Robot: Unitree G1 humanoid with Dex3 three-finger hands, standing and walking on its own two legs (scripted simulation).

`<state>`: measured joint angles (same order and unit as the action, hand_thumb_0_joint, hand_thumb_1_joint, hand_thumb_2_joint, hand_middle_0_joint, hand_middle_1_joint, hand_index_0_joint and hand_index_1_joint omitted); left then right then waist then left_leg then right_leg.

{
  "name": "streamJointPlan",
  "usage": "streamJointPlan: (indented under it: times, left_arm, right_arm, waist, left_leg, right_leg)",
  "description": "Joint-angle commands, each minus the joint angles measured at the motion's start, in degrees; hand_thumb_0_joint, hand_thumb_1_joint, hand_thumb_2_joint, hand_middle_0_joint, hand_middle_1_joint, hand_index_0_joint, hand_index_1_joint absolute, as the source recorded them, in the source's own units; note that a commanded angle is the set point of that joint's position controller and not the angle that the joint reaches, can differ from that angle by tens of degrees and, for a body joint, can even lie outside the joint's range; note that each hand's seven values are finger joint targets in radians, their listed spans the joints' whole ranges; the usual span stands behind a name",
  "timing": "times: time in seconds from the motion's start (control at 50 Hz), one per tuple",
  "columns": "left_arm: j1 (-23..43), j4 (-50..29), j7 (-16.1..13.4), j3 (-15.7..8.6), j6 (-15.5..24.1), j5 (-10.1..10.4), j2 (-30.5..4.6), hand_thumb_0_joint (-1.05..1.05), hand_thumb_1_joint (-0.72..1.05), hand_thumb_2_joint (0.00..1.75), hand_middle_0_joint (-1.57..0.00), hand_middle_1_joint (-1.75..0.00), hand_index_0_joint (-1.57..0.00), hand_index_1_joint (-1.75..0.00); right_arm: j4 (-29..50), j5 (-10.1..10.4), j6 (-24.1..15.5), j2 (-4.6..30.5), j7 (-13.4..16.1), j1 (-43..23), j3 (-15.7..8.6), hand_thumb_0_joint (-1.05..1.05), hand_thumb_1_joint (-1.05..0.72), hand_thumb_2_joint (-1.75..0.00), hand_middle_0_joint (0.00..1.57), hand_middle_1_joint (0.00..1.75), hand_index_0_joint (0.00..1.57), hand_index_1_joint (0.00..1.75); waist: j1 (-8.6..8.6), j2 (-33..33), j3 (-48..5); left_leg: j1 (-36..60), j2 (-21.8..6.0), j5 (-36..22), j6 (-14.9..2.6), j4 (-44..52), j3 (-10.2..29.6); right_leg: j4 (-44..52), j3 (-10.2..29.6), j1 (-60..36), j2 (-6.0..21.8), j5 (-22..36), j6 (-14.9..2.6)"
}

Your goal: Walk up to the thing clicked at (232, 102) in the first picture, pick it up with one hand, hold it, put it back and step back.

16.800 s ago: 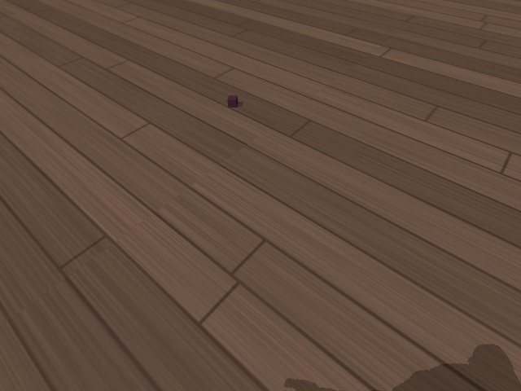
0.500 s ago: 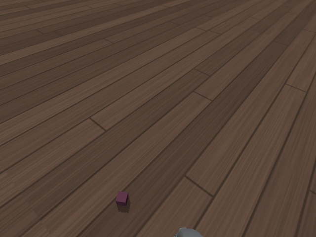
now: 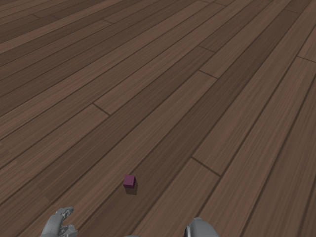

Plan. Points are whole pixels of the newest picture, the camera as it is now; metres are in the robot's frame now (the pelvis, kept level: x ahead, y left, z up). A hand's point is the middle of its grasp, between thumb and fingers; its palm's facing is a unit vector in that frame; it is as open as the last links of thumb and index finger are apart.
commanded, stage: walk up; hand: left
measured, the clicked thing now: (129, 181) +0.51 +0.22 -0.71
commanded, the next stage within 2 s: stand in 1.56 s
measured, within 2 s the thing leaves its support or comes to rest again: neither
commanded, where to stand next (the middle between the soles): +0.13 -0.02 m, yaw +1 degrees
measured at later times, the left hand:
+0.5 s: hand out of the picture +0.03 +0.26 -0.12, palm faces +0.00 -0.92 -0.39, open 7.4 cm
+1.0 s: hand out of the picture +0.01 +0.24 -0.13, palm faces -0.01 -0.91 -0.42, open 7.4 cm
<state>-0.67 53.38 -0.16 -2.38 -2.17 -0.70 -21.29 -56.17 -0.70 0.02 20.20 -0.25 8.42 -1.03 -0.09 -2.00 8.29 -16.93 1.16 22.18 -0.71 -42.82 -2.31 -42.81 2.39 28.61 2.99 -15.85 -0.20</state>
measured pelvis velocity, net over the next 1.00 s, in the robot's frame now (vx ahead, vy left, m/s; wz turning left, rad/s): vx -0.01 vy -0.03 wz -0.03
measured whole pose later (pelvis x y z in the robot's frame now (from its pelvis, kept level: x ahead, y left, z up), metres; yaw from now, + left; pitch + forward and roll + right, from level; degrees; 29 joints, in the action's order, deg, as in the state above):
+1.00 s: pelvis -0.01 -0.03 +0.01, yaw -2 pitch -3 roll +1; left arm -16.8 56.5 0.2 -4.1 0.3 -2.9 -20.9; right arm -53.5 -0.4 1.3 23.0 -0.7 8.1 -3.3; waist 2.5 1.4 4.9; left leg -28.6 1.7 21.0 0.3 -51.7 5.1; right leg -38.3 -1.0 13.4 0.7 -22.4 -1.2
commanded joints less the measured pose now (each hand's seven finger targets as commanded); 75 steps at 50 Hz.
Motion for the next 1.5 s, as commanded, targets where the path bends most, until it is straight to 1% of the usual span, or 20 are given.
streamJointPlan:
  times: [0.0,0.08,0.16,0.2,0.26,0.48,0.52,0.56,0.6,0.7,0.8,0.82,0.86,0.9,1.06,1.16,1.2,1.22,1.4,1.48]
  left_arm:
    - [0.99,-2.35,-0.98,-4.03,-0.22,0.41,-11.95,0.00,0.90,0.90,-0.20,-0.30,-0.20,-0.30]
    - [-3.08,-0.17,0.99,-3.06,1.30,0.16,-10.39,0.00,0.90,0.90,-0.20,-0.30,-0.20,-0.30]
    - [-2.39,-1.79,2.29,-3.87,3.17,-1.66,-12.65,0.00,0.90,0.90,-0.20,-0.30,-0.20,-0.30]
    - [-9.49,0.10,2.21,-4.23,4.26,-1.66,-12.17,0.00,0.90,0.90,-0.20,-0.30,-0.20,-0.30]
    - [-18.86,0.10,1.40,-6.56,5.72,-2.12,-21.79,0.00,0.90,0.90,-0.20,-0.30,-0.20,-0.30]
    - [-11.25,-5.05,0.02,-2.70,4.23,0.69,-13.48,0.00,0.90,0.90,-0.20,-0.30,-0.20,-0.30]
    - [-10.25,-6.02,-0.47,-2.02,2.80,1.39,-12.38,0.00,0.90,0.90,-0.20,-0.30,-0.20,-0.30]
    - [-14.69,-6.01,-0.81,-1.50,2.06,2.81,-9.52,0.00,0.90,0.90,-0.20,-0.30,-0.20,-0.30]
    - [-17.48,-3.16,-1.60,-2.21,-0.22,2.35,-12.45,0.00,0.90,0.90,-0.20,-0.30,-0.20,-0.30]
    - [-20.62,0.41,-0.46,-3.30,0.03,1.46,-12.83,0.00,0.90,0.90,-0.20,-0.30,-0.20,-0.30]
    - [-25.33,3.21,0.11,-4.95,1.62,-0.29,-11.86,0.00,0.90,0.90,-0.20,-0.30,-0.20,-0.30]
    - [-24.77,2.88,-0.16,-5.49,2.07,-1.19,-13.17,0.00,0.90,0.90,-0.20,-0.30,-0.20,-0.30]
    - [-12.86,-3.05,-0.75,-7.10,2.55,-2.61,-23.34,0.00,0.90,0.90,-0.20,-0.30,-0.20,-0.30]
    - [-6.64,-4.08,-1.30,-5.19,4.56,-1.79,-15.83,0.00,0.90,0.90,-0.20,-0.30,-0.20,-0.30]
    - [-21.52,-3.55,1.08,-6.68,6.04,-1.83,-18.54,0.00,0.90,0.90,-0.20,-0.30,-0.20,-0.30]
    - [-16.46,-7.40,1.69,-3.89,4.99,-0.27,-14.58,0.00,0.90,0.90,-0.20,-0.30,-0.20,-0.30]
    - [-15.10,-10.24,1.53,-2.17,4.85,0.10,-9.13,0.00,0.90,0.90,-0.20,-0.30,-0.20,-0.30]
    - [-12.03,-9.61,0.70,-3.41,4.53,-0.56,-15.38,0.00,0.90,0.90,-0.20,-0.30,-0.20,-0.30]
    - [-15.35,-3.88,-0.31,-2.86,3.77,2.29,-11.30,0.00,0.90,0.90,-0.20,-0.30,-0.20,-0.30]
    - [-15.68,-3.02,-1.42,-3.80,2.62,1.65,-13.27,0.00,0.90,0.90,-0.20,-0.30,-0.20,-0.30]
  right_arm:
    - [3.30,-1.40,-2.12,19.70,1.96,-2.67,-5.34,0.00,-0.90,-0.90,0.20,0.30,0.20,0.30]
    - [2.68,-1.84,-3.98,16.13,1.55,-1.76,-4.55,0.00,-0.90,-0.90,0.20,0.30,0.20,0.30]
    - [3.18,-2.41,-2.68,20.30,-0.13,6.28,-6.97,0.00,-0.90,-0.90,0.20,0.30,0.20,0.30]
    - [4.85,-1.86,-1.96,19.20,-0.77,3.75,-6.81,0.00,-0.90,-0.90,0.20,0.30,0.20,0.30]
    - [10.51,-0.86,-2.26,13.85,-0.22,-4.89,-4.80,0.00,-0.90,-0.90,0.20,0.30,0.20,0.30]
    - [5.79,0.82,-2.96,10.68,0.22,5.31,-4.05,0.00,-0.90,-0.90,0.20,0.30,0.20,0.30]
    - [4.97,0.56,-2.95,12.95,1.22,7.34,-4.50,0.00,-0.90,-0.90,0.20,0.30,0.20,0.30]
    - [6.28,0.08,-2.87,19.04,2.02,8.06,-5.70,0.00,-0.90,-0.90,0.20,0.30,0.20,0.30]
    - [7.10,1.11,-2.21,19.66,2.35,3.68,-5.82,0.00,-0.90,-0.90,0.20,0.30,0.20,0.30]
    - [9.65,-0.57,-0.42,17.94,1.94,-5.35,-5.49,0.00,-0.90,-0.90,0.20,0.30,0.20,0.30]
    - [9.80,-1.46,1.69,17.34,0.47,-5.15,-5.87,0.00,-0.90,-0.90,0.20,0.30,0.20,0.30]
    - [9.69,-1.04,1.98,14.86,0.53,-4.14,-5.36,0.00,-0.90,-0.90,0.20,0.30,0.20,0.30]
    - [11.03,-0.44,1.43,14.01,1.21,-11.23,-5.54,0.00,-0.90,-0.90,0.20,0.30,0.20,0.30]
    - [7.34,0.68,0.31,12.21,0.58,-4.37,-5.28,0.00,-0.90,-0.90,0.20,0.30,0.20,0.30]
    - [10.23,-1.04,-2.64,14.02,-2.56,-6.84,-5.32,0.00,-0.90,-0.90,0.20,0.30,0.20,0.30]
    - [5.71,-0.48,-4.50,13.52,-1.76,10.51,-6.70,0.00,-0.90,-0.90,0.20,0.30,0.20,0.30]
    - [6.15,-1.61,-5.15,23.97,-0.33,19.38,-9.55,0.00,-0.90,-0.90,0.20,0.30,0.20,0.30]
    - [6.95,0.29,-5.02,23.47,-0.52,18.15,-9.46,0.00,-0.90,-0.90,0.20,0.30,0.20,0.30]
    - [10.31,0.46,-2.54,14.84,0.94,2.57,-3.96,0.00,-0.90,-0.90,0.20,0.30,0.20,0.30]
    - [12.21,1.42,1.44,15.70,1.02,-1.79,-4.70,0.00,-0.90,-0.90,0.20,0.30,0.20,0.30]
  waist:
    - [0.78,5.66,-3.11]
    - [0.23,9.16,-11.06]
    - [-3.02,12.67,-6.23]
    - [1.01,10.93,-5.70]
    - [7.10,-6.63,0.34]
    - [0.10,-6.34,-4.33]
    - [-2.15,-2.29,-6.46]
    - [-1.36,8.50,-12.65]
    - [-0.19,7.30,-16.57]
    - [1.98,12.77,-10.87]
    - [2.63,11.80,-11.34]
    - [2.77,5.65,-9.04]
    - [4.22,-9.85,2.57]
    - [-0.66,1.61,2.10]
    - [6.73,-6.50,0.02]
    - [-3.10,-0.49,-9.98]
    - [-7.05,16.52,-12.19]
    - [-6.87,6.54,-7.77]
    - [0.68,15.22,-1.97]
    - [2.22,11.48,-6.92]
  left_leg:
    - [-6.53,-20.85,-17.73,-13.22,22.23,26.10]
    - [7.45,-13.60,-3.00,-8.23,20.04,15.37]
    - [11.53,-16.47,13.66,-12.70,23.19,20.50]
    - [6.52,-13.56,6.85,-10.35,16.67,14.93]
    - [-28.80,0.01,10.35,-1.89,-14.24,7.78]
    - [3.14,-0.45,-16.52,0.14,7.27,-0.78]
    - [9.39,-0.10,-27.33,-1.13,14.42,-0.54]
    - [12.58,-17.33,-50.65,-8.27,17.08,18.09]
    - [7.55,-23.87,-39.54,-16.43,19.01,27.17]
    - [-5.42,-15.90,1.98,-11.00,23.04,15.08]
    - [-10.30,-13.14,14.29,-6.81,18.95,13.76]
    - [-14.86,-9.89,15.99,-3.76,11.71,11.29]
    - [-14.80,0.35,7.49,1.42,-13.24,10.87]
    - [-13.97,0.97,-0.56,0.77,-13.70,12.67]
    - [-21.65,-2.67,5.27,0.11,0.77,3.89]
    - [16.73,1.45,-8.72,-1.97,22.52,-0.84]
    - [31.49,-23.16,3.68,-11.87,28.69,39.04]
    - [22.29,-26.06,0.65,-15.87,27.70,39.03]
    - [-0.45,-12.38,-52.69,-9.87,16.36,4.11]
    - [-3.78,-9.04,-31.38,-6.87,6.72,4.53]
  right_leg:
    - [-19.31,7.93,-0.51,-4.69,-13.48,-1.83]
    - [-3.92,1.79,-3.98,-2.41,-9.96,-1.00]
    - [5.99,-3.00,-3.09,-3.28,-18.05,-1.53]
    - [19.75,-5.43,-15.65,-3.97,-9.09,-2.90]
    - [32.45,35.44,-31.17,19.09,-21.62,-14.88]
    - [13.70,-1.08,-13.08,7.06,36.36,-7.99]
    - [4.96,-1.61,-10.73,3.64,27.87,-4.73]
    - [-8.38,-1.74,-8.27,-3.71,3.62,-0.63]
    - [-21.29,4.54,-10.79,-4.04,-21.49,-1.14]
    - [-17.69,0.54,-10.57,-3.17,-15.06,-1.81]
    - [9.77,-5.55,-20.41,-4.50,-10.44,-1.44]
    - [15.99,0.81,-20.34,-2.23,-15.22,-2.88]
    - [33.90,36.05,7.03,21.55,-43.06,-14.71]
    - [25.52,18.49,-2.55,13.22,-11.34,-10.45]
    - [27.67,18.78,-29.64,15.99,-18.62,-13.04]
    - [5.22,-1.18,-14.48,6.29,15.21,-6.80]
    - [-16.85,-3.78,14.49,-4.93,-15.38,-2.04]
    - [-19.41,4.57,12.34,0.09,-17.18,-2.62]
    - [-4.25,-4.59,-8.14,-0.41,1.63,0.56]
    - [7.82,-6.88,-16.88,-3.38,8.26,-0.02]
